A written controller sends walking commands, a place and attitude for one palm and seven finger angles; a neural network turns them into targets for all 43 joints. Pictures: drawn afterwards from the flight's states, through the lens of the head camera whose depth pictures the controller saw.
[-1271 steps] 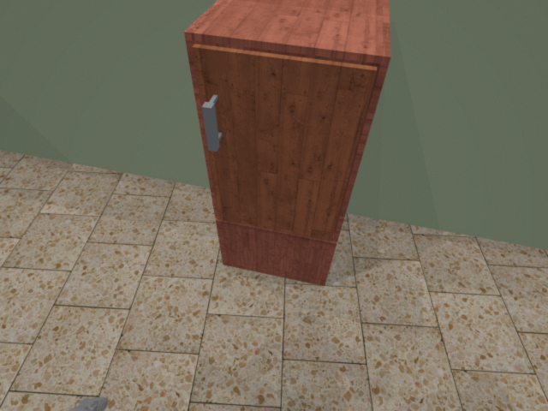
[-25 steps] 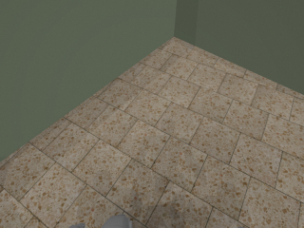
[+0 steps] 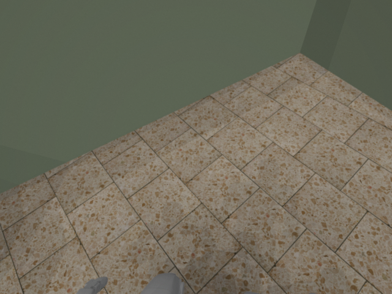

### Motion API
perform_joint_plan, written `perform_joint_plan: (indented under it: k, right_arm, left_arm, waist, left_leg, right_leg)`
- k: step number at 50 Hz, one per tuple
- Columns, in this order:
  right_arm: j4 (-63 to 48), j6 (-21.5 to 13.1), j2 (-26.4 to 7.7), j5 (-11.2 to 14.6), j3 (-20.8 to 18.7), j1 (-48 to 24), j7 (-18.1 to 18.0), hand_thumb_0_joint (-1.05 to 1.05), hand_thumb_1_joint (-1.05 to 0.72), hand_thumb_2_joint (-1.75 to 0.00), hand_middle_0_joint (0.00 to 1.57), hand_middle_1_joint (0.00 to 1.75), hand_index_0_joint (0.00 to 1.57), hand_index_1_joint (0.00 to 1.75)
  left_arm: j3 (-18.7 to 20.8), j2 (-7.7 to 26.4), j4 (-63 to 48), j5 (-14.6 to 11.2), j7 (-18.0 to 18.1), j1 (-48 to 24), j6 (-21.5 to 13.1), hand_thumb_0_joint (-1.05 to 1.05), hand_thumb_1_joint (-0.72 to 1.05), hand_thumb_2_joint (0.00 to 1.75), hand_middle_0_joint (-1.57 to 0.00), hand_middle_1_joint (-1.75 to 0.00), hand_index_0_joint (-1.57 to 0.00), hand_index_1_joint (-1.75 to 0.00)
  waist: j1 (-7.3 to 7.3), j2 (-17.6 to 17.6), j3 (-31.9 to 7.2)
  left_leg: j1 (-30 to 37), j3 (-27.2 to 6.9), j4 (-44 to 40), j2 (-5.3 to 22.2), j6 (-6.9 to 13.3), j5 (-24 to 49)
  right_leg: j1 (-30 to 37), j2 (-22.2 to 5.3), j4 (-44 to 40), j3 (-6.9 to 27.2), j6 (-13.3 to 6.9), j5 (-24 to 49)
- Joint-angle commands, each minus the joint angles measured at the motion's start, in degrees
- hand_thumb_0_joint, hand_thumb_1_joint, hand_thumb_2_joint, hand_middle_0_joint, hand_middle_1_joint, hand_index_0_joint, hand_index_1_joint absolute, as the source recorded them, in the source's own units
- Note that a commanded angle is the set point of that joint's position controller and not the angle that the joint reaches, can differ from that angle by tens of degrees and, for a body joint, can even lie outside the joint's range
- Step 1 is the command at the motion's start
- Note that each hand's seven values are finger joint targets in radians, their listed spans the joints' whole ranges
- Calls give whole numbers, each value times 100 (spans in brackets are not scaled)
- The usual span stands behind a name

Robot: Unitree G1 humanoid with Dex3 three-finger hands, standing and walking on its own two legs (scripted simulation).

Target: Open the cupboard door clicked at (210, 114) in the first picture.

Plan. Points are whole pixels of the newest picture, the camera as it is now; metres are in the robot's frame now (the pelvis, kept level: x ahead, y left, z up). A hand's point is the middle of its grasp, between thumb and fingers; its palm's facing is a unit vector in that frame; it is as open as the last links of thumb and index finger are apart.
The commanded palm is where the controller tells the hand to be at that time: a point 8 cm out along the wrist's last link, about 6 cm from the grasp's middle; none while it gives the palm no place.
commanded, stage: turn to face it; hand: left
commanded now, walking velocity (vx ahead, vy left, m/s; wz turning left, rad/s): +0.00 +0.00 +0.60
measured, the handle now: out of the picture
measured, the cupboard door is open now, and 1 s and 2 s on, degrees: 51 51 51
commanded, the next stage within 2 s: none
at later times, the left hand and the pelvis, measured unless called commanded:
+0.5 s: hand out of the picture +0.03 +0.23 -0.16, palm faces +0.33 -0.91 -0.26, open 7.3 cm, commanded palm none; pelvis +0.02 -0.01 +0.01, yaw +18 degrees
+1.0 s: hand out of the picture -0.02 +0.16 -0.17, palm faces +0.61 -0.76 -0.22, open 7.3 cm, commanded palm none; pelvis +0.06 -0.03 +0.00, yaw +38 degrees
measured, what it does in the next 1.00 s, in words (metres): steps on the spot, turning left: left foot, then right foot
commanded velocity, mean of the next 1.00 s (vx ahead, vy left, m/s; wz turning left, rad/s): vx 0.00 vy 0.00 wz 0.60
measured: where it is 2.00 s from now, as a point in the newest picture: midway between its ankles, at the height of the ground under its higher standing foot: outside the picture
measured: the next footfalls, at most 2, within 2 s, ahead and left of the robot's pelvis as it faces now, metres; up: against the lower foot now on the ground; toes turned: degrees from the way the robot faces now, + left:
left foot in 0.30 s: +0.02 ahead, +0.12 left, +0.00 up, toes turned +18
right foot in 0.64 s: +0.12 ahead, -0.14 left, +0.00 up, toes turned +20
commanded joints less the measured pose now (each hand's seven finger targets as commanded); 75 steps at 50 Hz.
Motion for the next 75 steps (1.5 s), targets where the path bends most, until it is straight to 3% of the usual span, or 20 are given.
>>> perform_joint_plan:
  k: [1, 8, 12, 13, 15, 21, 26, 30, 32, 36, 44, 48, 49, 50, 51, 57, 66, 67, 69, 75]
  right_arm:
    - [-494, -152, -250, 46, -38, -139, 93, 0, -90, -90, 20, 30, 20, 30]
    - [-538, -233, -29, 81, 88, -505, 112, 0, -90, -90, 20, 30, 20, 30]
    - [-487, -272, -206, 61, 41, -47, 84, 0, -90, -90, 20, 30, 20, 30]
    - [-397, -310, -410, 36, -19, 367, 85, 0, -90, -90, 20, 30, 20, 30]
    - [-274, -314, -1455, -19, -264, 1101, -9, 0, -90, -90, 20, 30, 20, 30]
    - [-462, -421, -909, -23, -97, 176, -156, 0, -90, -90, 20, 30, 20, 30]
    - [-392, -380, -989, -42, -166, 315, -126, 0, -90, -90, 20, 30, 20, 30]
    - [-519, -314, -932, 17, -205, -82, -111, 0, -90, -90, 20, 30, 20, 30]
    - [-726, -327, -293, 88, -109, -33, -42, 0, -90, -90, 20, 30, 20, 30]
    - [-461, -168, -358, 34, -105, -66, 46, 0, -90, -90, 20, 30, 20, 30]
    - [-502, -220, -69, 82, 61, -509, 128, 0, -90, -90, 20, 30, 20, 30]
    - [-436, -301, -315, 49, 20, 65, 93, 0, -90, -90, 20, 30, 20, 30]
    - [-348, -345, -611, 14, -70, 499, 91, 0, -90, -90, 20, 30, 20, 30]
    - [-316, -386, -1362, -44, -258, 951, 43, 0, -90, -90, 20, 30, 20, 30]
    - [-202, -320, -1562, 0, -274, 1286, -3, 0, -90, -90, 20, 30, 20, 30]
    - [-470, -429, -953, -22, -93, 210, -158, 0, -90, -90, 20, 30, 20, 30]
    - [-506, -324, -1000, -5, -204, -97, -110, 0, -90, -90, 20, 30, 20, 30]
    - [-552, -318, -890, 36, -196, -147, -97, 0, -90, -90, 20, 30, 20, 30]
    - [-747, -319, -369, 93, -127, -93, -26, 0, -90, -90, 20, 30, 20, 30]
    - [-372, -160, -251, 51, -45, -51, 93, 0, -90, -90, 20, 30, 20, 30]
  left_arm:
    - [221, 873, -379, 27, 121, 79, -119, 0, 90, 90, -20, -30, -20, -30]
    - [366, 1143, -60, 52, 109, 698, -131, 0, 90, 90, -20, -30, -20, -30]
    - [422, 1204, -39, 10, 58, 456, -96, 0, 90, 90, -20, -30, -20, -30]
    - [421, 1165, -90, -29, 31, 313, -77, 0, 90, 90, -20, -30, -20, -30]
    - [231, 625, -562, -40, -7, -183, 12, 0, 90, 90, -20, -30, -20, -30]
    - [299, 659, -162, -14, -62, -73, 136, 0, 90, 90, -20, -30, -20, -30]
    - [236, 580, -277, -56, -47, -268, 96, 0, 90, 90, -20, -30, -20, -30]
    - [283, 711, -149, -69, -21, 434, -15, 0, 90, 90, -20, -30, -20, -30]
    - [452, 1593, -116, 67, 70, 754, -109, 0, 90, 90, -20, -30, -20, -30]
    - [236, 925, -324, -8, 111, -91, -68, 0, 90, 90, -20, -30, -20, -30]
    - [338, 1153, -62, 48, 91, 565, -105, 0, 90, 90, -20, -30, -20, -30]
    - [423, 1290, -90, -16, 43, 366, -91, 0, 90, 90, -20, -30, -20, -30]
    - [395, 1170, -140, -49, 14, 295, -79, 0, 90, 90, -20, -30, -20, -30]
    - [292, 757, -396, -99, -44, 183, -44, 0, 90, 90, -20, -30, -20, -30]
    - [230, 769, -610, -28, 8, -200, 35, 0, 90, 90, -20, -30, -20, -30]
    - [280, 667, -197, -28, -56, -83, 132, 0, 90, 90, -20, -30, -20, -30]
    - [258, 660, -251, -69, -35, 237, 29, 0, 90, 90, -20, -30, -20, -30]
    - [294, 814, -190, -59, -11, 487, -26, 0, 90, 90, -20, -30, -20, -30]
    - [436, 1660, -221, 65, 73, 669, -93, 0, 90, 90, -20, -30, -20, -30]
    - [240, 898, -369, 5, 116, -39, -117, 0, 90, 90, -20, -30, -20, -30]
  waist:
    - [-74, -1381, -774]
    - [310, -1355, -970]
    - [10, -1121, -988]
    - [-265, -741, -1172]
    - [-664, 1571, -1228]
    - [-58, 582, -873]
    - [-160, 648, -985]
    - [210, 585, -1059]
    - [393, -2072, -1086]
    - [-63, -1381, -620]
    - [269, -1433, -783]
    - [-105, -1126, -1046]
    - [-352, -361, -1341]
    - [-610, 1558, -1528]
    - [-717, 1110, -1551]
    - [-100, 520, -980]
    - [105, 774, -1088]
    - [247, 421, -1130]
    - [387, -2013, -1106]
    - [-69, -1339, -734]
  left_leg:
    - [-451, 197, 689, 263, -130, 383]
    - [67, 812, -1656, 153, -86, 179]
    - [1167, 938, -2977, 129, 81, 1021]
    - [2003, 718, -3649, 288, 207, 1789]
    - [2945, -2249, -4166, 2643, 1632, 5026]
    - [1826, -949, -4201, 1446, 1119, 3629]
    - [1771, -1124, -3966, 1313, 1119, 3755]
    - [874, -1186, -3324, 929, 753, 3095]
    - [-831, 196, -990, -407, -28, -569]
    - [-664, 23, 1048, 228, -99, 263]
    - [17, 796, -1565, 130, -106, 257]
    - [1331, 981, -3198, 2, 85, 1315]
    - [2434, 471, -3701, 415, 288, 2517]
    - [3434, -1932, -3828, 2187, 1255, 4983]
    - [3130, -2138, -3879, 2694, 1781, 5206]
    - [1942, -950, -4084, 1447, 1154, 3964]
    - [1186, -1338, -3542, 1047, 919, 3494]
    - [748, -1238, -3209, 802, 690, 2910]
    - [-732, 89, -730, -424, -27, -730]
    - [-515, 253, 347, 240, -176, 384]
  right_leg:
    - [977, -1313, -1736, 651, -457, 2820]
    - [2007, -1589, -1280, 154, -560, 4249]
    - [1326, -1636, -722, -233, -278, 3478]
    - [759, -1505, -1, -468, -17, 2922]
    - [-1644, -223, 2306, -185, 581, -1955]
    - [-1283, -85, 2523, 571, 581, -336]
    - [-557, 232, 994, 389, 555, -496]
    - [1099, 376, -1109, 248, 475, 666]
    - [2150, -2131, -2207, 2606, -472, 1811]
    - [1035, -1433, -1788, 961, -587, 2722]
    - [1910, -1490, -1276, 58, -466, 4234]
    - [1406, -1500, -334, -380, -149, 3893]
    - [584, -1306, 654, -529, 128, 3005]
    - [-1275, -370, 2104, -607, 610, -1083]
    - [-1527, -209, 2731, 156, 526, -2028]
    - [-1205, -85, 2488, 594, 586, -464]
    - [640, 471, -491, 253, 500, 222]
    - [1320, 296, -1305, 349, 461, 794]
    - [1972, -2295, -2237, 2669, -580, 1874]
    - [1405, -1334, -1669, 400, -467, 3375]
